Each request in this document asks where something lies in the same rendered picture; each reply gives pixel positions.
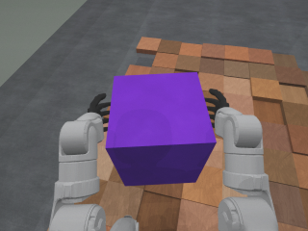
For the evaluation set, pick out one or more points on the left robot thigh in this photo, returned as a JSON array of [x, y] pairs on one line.
[[126, 224]]

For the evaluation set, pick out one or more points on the robot left hand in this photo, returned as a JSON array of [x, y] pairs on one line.
[[96, 108]]

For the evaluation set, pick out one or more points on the right robot upper arm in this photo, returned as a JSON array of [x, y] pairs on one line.
[[245, 213]]

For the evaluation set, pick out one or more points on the left robot upper arm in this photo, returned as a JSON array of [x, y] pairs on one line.
[[79, 217]]

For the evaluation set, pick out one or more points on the carton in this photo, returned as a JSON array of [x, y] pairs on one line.
[[159, 129]]

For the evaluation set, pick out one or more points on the left robot forearm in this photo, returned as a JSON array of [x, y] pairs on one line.
[[78, 151]]

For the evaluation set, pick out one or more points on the robot right hand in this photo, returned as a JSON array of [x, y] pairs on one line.
[[219, 103]]

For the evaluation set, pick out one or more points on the right robot forearm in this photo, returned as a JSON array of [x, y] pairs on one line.
[[243, 159]]

